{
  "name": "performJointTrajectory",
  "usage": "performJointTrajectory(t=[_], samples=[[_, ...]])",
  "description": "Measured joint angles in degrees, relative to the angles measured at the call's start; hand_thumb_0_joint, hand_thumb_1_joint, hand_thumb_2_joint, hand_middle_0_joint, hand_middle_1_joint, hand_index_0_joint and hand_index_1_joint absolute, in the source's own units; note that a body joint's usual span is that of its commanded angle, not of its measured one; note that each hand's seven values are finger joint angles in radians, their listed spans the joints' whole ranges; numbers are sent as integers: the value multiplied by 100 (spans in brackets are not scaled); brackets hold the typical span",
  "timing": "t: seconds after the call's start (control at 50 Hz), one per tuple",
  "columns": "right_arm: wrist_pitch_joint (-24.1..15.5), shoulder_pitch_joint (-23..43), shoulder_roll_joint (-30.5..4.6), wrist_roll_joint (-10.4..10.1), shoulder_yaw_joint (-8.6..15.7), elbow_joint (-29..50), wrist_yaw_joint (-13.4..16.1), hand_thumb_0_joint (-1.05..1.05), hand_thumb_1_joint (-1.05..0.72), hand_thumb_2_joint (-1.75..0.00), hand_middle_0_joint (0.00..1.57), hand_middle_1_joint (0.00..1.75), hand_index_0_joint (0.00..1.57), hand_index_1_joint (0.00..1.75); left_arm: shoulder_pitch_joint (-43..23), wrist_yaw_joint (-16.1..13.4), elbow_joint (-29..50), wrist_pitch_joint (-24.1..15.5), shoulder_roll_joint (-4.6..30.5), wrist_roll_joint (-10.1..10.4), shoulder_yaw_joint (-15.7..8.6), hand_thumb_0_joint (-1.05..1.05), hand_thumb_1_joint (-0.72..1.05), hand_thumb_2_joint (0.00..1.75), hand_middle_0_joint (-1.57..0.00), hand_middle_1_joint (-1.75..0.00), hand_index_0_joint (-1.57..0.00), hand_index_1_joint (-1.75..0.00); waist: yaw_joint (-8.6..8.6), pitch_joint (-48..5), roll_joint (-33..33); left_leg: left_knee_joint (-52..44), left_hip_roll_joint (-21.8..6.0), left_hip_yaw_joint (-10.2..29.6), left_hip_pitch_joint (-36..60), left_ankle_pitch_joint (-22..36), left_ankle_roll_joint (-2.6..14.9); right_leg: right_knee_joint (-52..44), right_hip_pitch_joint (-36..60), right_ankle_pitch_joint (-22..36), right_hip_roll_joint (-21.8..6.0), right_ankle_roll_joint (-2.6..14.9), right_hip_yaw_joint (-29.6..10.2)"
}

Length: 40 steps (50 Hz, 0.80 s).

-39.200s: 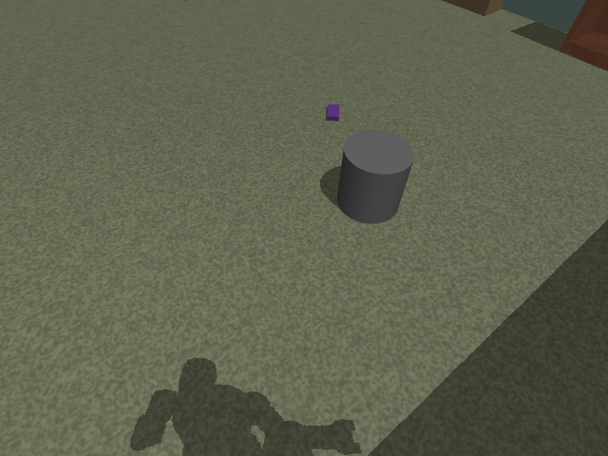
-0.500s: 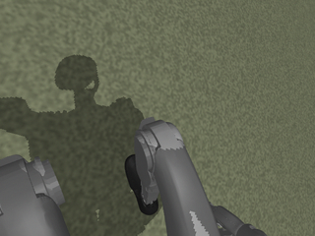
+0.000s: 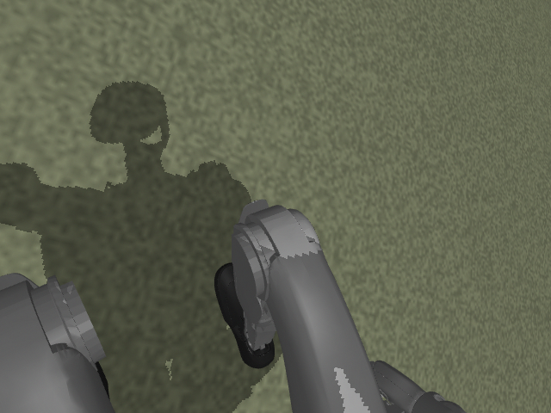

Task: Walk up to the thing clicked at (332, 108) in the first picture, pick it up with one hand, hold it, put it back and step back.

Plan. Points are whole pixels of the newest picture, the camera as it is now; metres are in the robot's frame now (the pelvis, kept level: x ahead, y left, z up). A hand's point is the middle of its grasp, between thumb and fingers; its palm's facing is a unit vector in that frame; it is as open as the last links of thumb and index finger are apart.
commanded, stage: close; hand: left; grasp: from above
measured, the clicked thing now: out of the picture +0.43 +0.35 -0.28
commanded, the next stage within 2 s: settle in 1.32 s
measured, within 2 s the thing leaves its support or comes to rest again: leaves its support in 1.78 s
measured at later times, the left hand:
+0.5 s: hand out of the picture +0.42 +0.35 -0.26, palm faces -0.43 -0.22 -0.88, open 13.1 cm
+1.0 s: hand out of the picture +0.42 +0.35 -0.25, palm faces -0.42 -0.19 -0.89, open 10.3 cm
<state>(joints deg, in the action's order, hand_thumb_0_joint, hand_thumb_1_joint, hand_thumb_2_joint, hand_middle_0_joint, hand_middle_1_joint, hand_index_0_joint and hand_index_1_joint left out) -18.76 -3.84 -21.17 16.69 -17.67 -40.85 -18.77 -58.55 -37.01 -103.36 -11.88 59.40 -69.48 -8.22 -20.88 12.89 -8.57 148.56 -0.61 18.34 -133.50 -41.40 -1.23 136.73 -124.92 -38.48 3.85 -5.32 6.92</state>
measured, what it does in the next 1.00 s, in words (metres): stands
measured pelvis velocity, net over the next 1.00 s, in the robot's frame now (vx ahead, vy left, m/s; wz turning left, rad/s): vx -0.01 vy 0.00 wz -0.01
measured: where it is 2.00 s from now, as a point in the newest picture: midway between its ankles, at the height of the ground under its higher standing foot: (179, 372)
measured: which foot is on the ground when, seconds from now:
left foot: down 0.00-1.00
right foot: down 0.00-1.00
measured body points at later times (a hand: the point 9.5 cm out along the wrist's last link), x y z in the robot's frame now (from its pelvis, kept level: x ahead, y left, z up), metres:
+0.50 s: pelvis +0.00 +0.00 +0.01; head +0.27 +0.14 +0.33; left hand +0.44 +0.35 -0.21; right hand +0.06 -0.26 -0.03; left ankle +0.06 +0.13 -0.26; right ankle +0.12 -0.14 -0.26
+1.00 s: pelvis -0.01 +0.00 +0.01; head +0.27 +0.15 +0.33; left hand +0.43 +0.35 -0.20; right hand +0.07 -0.26 -0.03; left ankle +0.06 +0.13 -0.26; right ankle +0.12 -0.14 -0.26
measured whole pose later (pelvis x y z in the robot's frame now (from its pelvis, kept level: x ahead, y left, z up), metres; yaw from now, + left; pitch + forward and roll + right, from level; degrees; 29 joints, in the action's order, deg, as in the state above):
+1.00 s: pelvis -0.01 +0.00 +0.01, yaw +0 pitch +25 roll -17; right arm -17.5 -3.1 -21.8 16.5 -17.5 -38.6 -16.6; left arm -60.4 -38.4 -103.2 -12.0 60.5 -71.6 -7.3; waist -21.2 12.9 -9.2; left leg 146.8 -0.8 18.3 -133.3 -40.3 -0.8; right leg 134.6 -124.3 -37.3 3.5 -5.1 7.4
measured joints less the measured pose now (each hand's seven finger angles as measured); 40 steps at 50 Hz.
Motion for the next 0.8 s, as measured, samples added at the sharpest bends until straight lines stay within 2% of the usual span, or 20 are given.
performJointTrajectory(t=[0.14, 0.26, 0.42, 0.54, 0.68, 0.8], samples=[[33, 72, 34, 0, -30, 45, 58, 0, -90, -90, 20, 30, 20, 30, -8, -209, 44, -145, -37, -155, 88, 0, -50, 100, -14, -94, -10, -98, 30, 11, -35, -28, -4, 42, 68, 21, -21, -46, 63, 35, 3, 6, 40], [5, 92, -39, -30, 73, 92, 81, 0, -89, -90, 20, 30, 20, 30, -118, -346, 33, 26, -24, -197, 92, 0, -44, 95, -18, -92, -14, -95, -23, -11, -30, -89, -28, 19, 40, 48, 17, -123, 51, 68, 7, 3, 38], [-37, -4, -173, -83, 86, 145, 74, 0, -89, -90, 20, 30, 20, 30, -275, -168, -69, 273, 113, -12, -9, 0, -36, 88, -23, -87, -20, -90, -117, -2, -70, -134, -27, -14, -23, 70, 34, -158, 0, 82, -16, 27, 27], [27, -62, -169, -72, 21, 137, 106, 0, -89, -90, 20, 30, 20, 30, -177, 16, 48, 209, 144, 70, -3, 0, -31, 84, -26, -84, -24, -86, -96, 52, -69, -147, -12, -9, -5, 71, 26, -167, 28, 68, -37, 24, 36], [129, -51, -75, -51, -42, 153, 143, 0, -89, -90, 20, 30, 20, 30, -60, 61, 97, 14, 115, 64, 22, 0, -22, 77, -32, -81, -31, -82, -34, 40, -14, -161, -15, 0, 32, 66, 26, -190, 68, 69, -39, 14, 48], [168, -8, -28, -24, -41, 205, 174, 0, -89, -90, 20, 30, 20, 30, -37, -16, 100, -114, 87, -75, 48, 0, -12, 71, -37, -79, -37, -78, 10, 30, -5, -173, -25, -8, 42, 79, 35, -203, 74, 86, -36, 32, 46]])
